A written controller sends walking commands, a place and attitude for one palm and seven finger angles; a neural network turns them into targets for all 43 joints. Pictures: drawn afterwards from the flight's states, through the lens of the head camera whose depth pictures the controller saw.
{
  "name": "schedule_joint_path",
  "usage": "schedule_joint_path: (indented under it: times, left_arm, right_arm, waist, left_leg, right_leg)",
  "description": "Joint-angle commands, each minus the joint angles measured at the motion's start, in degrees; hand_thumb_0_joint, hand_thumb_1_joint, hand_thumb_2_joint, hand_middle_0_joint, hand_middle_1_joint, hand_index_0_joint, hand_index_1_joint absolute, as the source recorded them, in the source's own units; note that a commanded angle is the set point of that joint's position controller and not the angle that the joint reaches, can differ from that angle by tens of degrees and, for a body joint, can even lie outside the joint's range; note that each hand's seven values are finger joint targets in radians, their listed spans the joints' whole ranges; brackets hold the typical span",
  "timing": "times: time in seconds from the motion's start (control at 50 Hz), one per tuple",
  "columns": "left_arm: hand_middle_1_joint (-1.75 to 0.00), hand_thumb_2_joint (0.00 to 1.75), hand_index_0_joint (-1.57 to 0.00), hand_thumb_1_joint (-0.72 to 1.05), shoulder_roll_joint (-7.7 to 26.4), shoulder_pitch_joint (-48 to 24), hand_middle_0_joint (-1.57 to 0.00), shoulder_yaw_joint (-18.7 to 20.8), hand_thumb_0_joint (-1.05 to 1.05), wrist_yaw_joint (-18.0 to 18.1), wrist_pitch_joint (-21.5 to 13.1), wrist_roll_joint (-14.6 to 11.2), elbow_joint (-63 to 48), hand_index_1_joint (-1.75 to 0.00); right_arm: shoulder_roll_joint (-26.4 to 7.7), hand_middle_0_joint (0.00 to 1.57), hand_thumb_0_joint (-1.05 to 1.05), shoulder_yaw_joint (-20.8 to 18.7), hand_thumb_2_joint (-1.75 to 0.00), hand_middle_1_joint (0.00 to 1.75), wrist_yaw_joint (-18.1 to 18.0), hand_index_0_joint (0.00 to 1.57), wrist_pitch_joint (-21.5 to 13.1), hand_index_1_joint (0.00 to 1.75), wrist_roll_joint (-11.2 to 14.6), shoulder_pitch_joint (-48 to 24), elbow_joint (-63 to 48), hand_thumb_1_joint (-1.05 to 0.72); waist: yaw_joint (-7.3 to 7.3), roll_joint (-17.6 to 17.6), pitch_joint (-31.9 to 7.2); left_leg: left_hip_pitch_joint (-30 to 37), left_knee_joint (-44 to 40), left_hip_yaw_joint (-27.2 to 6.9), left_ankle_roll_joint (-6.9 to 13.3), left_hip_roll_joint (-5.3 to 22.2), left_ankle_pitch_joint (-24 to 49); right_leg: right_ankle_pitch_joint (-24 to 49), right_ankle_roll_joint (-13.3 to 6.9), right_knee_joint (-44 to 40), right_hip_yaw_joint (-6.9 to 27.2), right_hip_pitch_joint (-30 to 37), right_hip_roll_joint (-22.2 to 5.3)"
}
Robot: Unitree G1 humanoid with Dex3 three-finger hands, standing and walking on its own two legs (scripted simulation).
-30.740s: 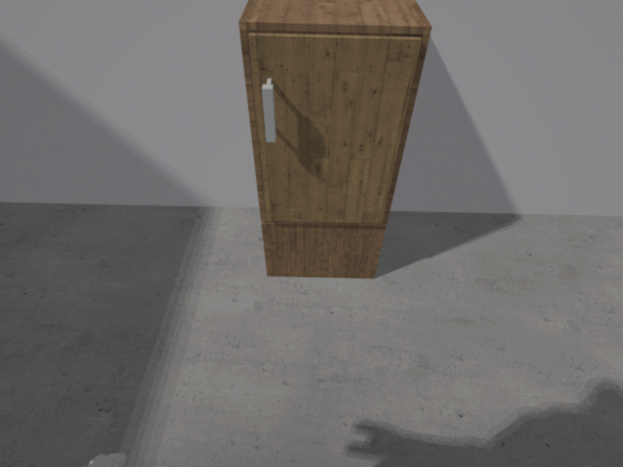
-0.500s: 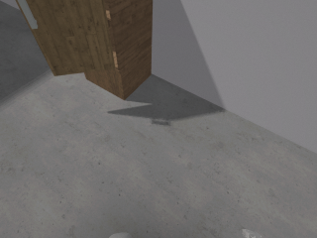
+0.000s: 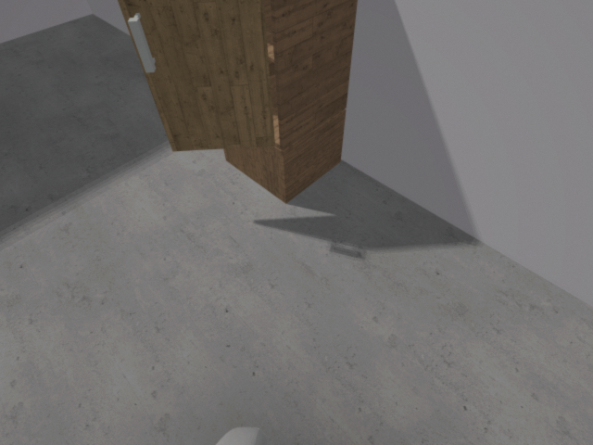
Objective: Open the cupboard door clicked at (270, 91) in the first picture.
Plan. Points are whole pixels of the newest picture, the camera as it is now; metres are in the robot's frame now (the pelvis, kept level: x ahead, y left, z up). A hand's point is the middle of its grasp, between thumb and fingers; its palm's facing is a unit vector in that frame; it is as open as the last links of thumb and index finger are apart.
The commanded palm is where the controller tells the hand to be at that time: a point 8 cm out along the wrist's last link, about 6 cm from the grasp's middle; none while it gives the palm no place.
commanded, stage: take the last steps up to it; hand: left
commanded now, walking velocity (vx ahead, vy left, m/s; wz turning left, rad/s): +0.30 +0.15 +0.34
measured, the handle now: (144, 42) +1.11 +0.51 +0.00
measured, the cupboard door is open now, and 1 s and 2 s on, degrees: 48 48 48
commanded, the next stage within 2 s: come to a stop and stand still in 1.64 s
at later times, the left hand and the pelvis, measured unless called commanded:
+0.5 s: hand out of the picture +0.13 +0.25 -0.16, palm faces +0.14 -0.97 -0.20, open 7.4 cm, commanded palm none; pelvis +0.08 +0.04 +0.01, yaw +6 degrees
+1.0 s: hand (149, 431) +0.16 +0.25 -0.17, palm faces +0.29 -0.94 -0.19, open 7.3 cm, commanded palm none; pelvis +0.25 +0.08 +0.00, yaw +11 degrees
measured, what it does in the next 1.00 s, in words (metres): walks ahead: left foot, then right foot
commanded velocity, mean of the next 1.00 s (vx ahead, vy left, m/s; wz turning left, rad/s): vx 0.30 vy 0.14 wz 0.10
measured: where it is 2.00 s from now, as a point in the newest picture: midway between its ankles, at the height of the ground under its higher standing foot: (252, 336)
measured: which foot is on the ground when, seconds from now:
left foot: up 0.00-0.18, down 0.20-0.62, up 0.64-1.00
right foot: down 0.00-0.20, up 0.22-0.60, down 0.62-1.00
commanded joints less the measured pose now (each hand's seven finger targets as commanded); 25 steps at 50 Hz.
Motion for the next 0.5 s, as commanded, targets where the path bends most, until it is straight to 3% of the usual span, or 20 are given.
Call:
schedule_joint_path:
  times: [0.0, 0.04, 0.08, 0.12, 0.14, 0.16, 0.18, 0.2, 0.22, 0.26, 0.3, 0.36, 0.48]
  left_arm:
    - [-0.30, 0.90, -0.20, 0.90, 10.5, 2.7, -0.20, 2.5, 0.00, 1.1, -1.8, 0.2, -2.6, -0.30]
    - [-0.30, 0.90, -0.20, 0.90, 12.0, 5.8, -0.20, 3.1, 0.00, 0.8, -2.1, 0.3, -0.9, -0.30]
    - [-0.30, 0.90, -0.20, 0.90, 13.3, 6.8, -0.20, 3.7, 0.00, 0.4, -2.3, 0.3, 0.2, -0.30]
    - [-0.30, 0.90, -0.20, 0.90, 13.5, 4.7, -0.20, 4.0, 0.00, 0.0, -2.2, 0.0, 0.5, -0.30]
    - [-0.30, 0.90, -0.20, 0.90, 12.7, 3.2, -0.20, 4.0, 0.00, -0.3, -1.9, -0.2, 0.3, -0.30]
    - [-0.30, 0.90, -0.20, 0.90, 10.4, 1.5, -0.20, 3.7, 0.00, -0.7, -1.5, -0.6, -0.6, -0.30]
    - [-0.30, 0.90, -0.20, 0.90, 6.1, -0.3, -0.20, 2.8, 0.00, -1.3, -1.2, -0.9, -2.8, -0.30]
    - [-0.30, 0.90, -0.20, 0.90, 6.3, -6.5, -0.20, 2.1, 0.00, -1.1, -1.3, -0.3, -4.8, -0.30]
    - [-0.30, 0.90, -0.20, 0.90, 6.3, -7.8, -0.20, 2.2, 0.00, -1.4, -1.6, -0.2, -5.3, -0.30]
    - [-0.30, 0.90, -0.20, 0.90, 6.0, -6.6, -0.20, 2.3, 0.00, -1.7, -1.6, 0.1, -2.7, -0.30]
    - [-0.30, 0.90, -0.20, 0.90, 5.6, -3.6, -0.20, 2.1, 0.00, -2.1, -1.3, 0.0, -0.9, -0.30]
    - [-0.30, 0.90, -0.20, 0.90, 4.6, -3.8, -0.20, 1.6, 0.00, -2.1, -1.4, -0.1, -0.3, -0.30]
    - [-0.30, 0.90, -0.20, 0.90, 3.7, -9.0, -0.20, 0.9, 0.00, -2.0, -1.7, -0.2, -2.1, -0.30]
  right_arm:
    - [-2.2, 0.20, 0.00, -0.1, -0.90, 0.30, 0.0, 0.20, -2.4, 0.30, 0.4, -2.9, -4.5, -0.90]
    - [-1.4, 0.20, 0.00, 0.2, -0.90, 0.30, 0.5, 0.20, -3.0, 0.30, 0.4, -5.1, -4.8, -0.90]
    - [-1.3, 0.20, 0.00, 0.5, -0.90, 0.30, 0.7, 0.20, -3.7, 0.30, 0.2, -4.7, -4.7, -0.90]
    - [-1.9, 0.20, 0.00, 0.6, -0.90, 0.30, 0.6, 0.20, -4.4, 0.30, 0.1, -0.8, -3.5, -0.90]
    - [-2.7, 0.20, 0.00, 0.3, -0.90, 0.30, 0.5, 0.20, -4.7, 0.30, 0.0, 2.0, -2.5, -0.90]
    - [-6.3, 0.20, 0.00, -0.5, -0.90, 0.30, 0.0, 0.20, -5.0, 0.30, -0.2, 6.6, -1.6, -0.90]
    - [-11.9, 0.20, 0.00, -1.9, -0.90, 0.30, -0.5, 0.20, -5.1, 0.30, -1.1, 11.8, -0.7, -0.90]
    - [-12.8, 0.20, 0.00, -2.0, -0.90, 0.30, -1.2, 0.20, -4.8, 0.30, -1.0, 15.4, 0.4, -0.90]
    - [-11.6, 0.20, 0.00, -1.4, -0.90, 0.30, -1.4, 0.20, -5.0, 0.30, -0.9, 14.1, 0.0, -0.90]
    - [-7.7, 0.20, 0.00, -0.2, -0.90, 0.30, -1.9, 0.20, -6.1, 0.30, -0.8, 9.6, -1.1, -0.90]
    - [-6.1, 0.20, 0.00, 0.6, -0.90, 0.30, -2.0, 0.20, -7.0, 0.30, -0.6, 8.1, -1.0, -0.90]
    - [-5.9, 0.20, 0.00, 0.8, -0.90, 0.30, -2.0, 0.20, -7.7, 0.30, -0.3, 10.3, 0.7, -0.90]
    - [-5.4, 0.20, 0.00, 1.0, -0.90, 0.30, -1.7, 0.20, -7.5, 0.30, -0.6, 13.8, 3.5, -0.90]
  waist:
    - [1.88, -11.8, -4.3]
    - [3.72, -9.8, -3.7]
    - [3.92, -9.7, -3.8]
    - [1.74, -10.2, -4.1]
    - [0.12, -7.9, -3.5]
    - [-2.63, 1.5, -4.4]
    - [-4.85, 19.6, -4.4]
    - [-6.78, 15.8, -2.5]
    - [-5.40, 11.0, -1.3]
    - [-2.70, 9.8, 0.0]
    - [-0.65, 5.7, -0.4]
    - [-0.42, 4.2, -1.6]
    - [-1.42, 4.4, 1.1]
  left_leg:
    - [-1.1, -7.9, 2.8, -1.1, 1.5, -0.8]
    - [0.0, -14.7, 4.6, -1.0, 1.3, -0.7]
    - [2.2, -20.8, 5.6, -0.5, 1.2, -0.1]
    - [10.3, -29.5, 7.1, 0.1, 0.6, 5.0]
    - [17.5, -35.0, 6.9, 0.8, 0.3, 7.8]
    - [25.2, -39.9, -1.7, 3.8, 5.4, 4.4]
    - [30.5, -45.9, -21.7, 10.5, 19.4, 0.5]
    - [27.3, -49.1, -25.6, 15.7, 23.0, 1.0]
    - [25.2, -49.5, -24.3, 16.8, 22.3, -0.2]
    - [19.9, -49.3, -19.6, 14.2, 18.2, 2.0]
    - [19.7, -49.5, -13.7, 12.9, 15.2, 10.6]
    - [22.2, -48.6, -8.7, 13.2, 13.5, 21.5]
    - [19.5, -48.0, -7.2, 13.9, 13.8, 22.6]
  right_leg:
    - [28.3, -7.5, -11.0, 8.3, 8.2, -13.8]
    - [22.4, -7.7, -11.8, 9.9, 9.9, -15.6]
    - [16.0, -7.9, -11.7, 10.8, 9.8, -16.8]
    - [7.5, -5.9, -9.7, 8.3, 5.0, -15.6]
    - [0.3, -3.5, -6.6, 5.9, -1.6, -13.6]
    - [-7.3, -0.7, 2.3, 1.4, -11.0, -9.4]
    - [-17.4, 2.8, 19.4, -5.9, -23.6, -0.7]
    - [-19.1, 1.7, 29.3, -0.3, -28.0, -0.7]
    - [-15.4, 0.8, 33.4, 2.6, -29.6, -2.6]
    - [-8.0, 0.7, 36.7, 4.3, -27.5, -3.8]
    - [-2.9, 0.9, 34.1, 3.7, -24.6, -3.6]
    - [-0.8, 1.4, 27.3, 2.0, -22.2, -2.9]
    - [-0.4, 1.5, 11.7, -0.5, -14.4, -1.0]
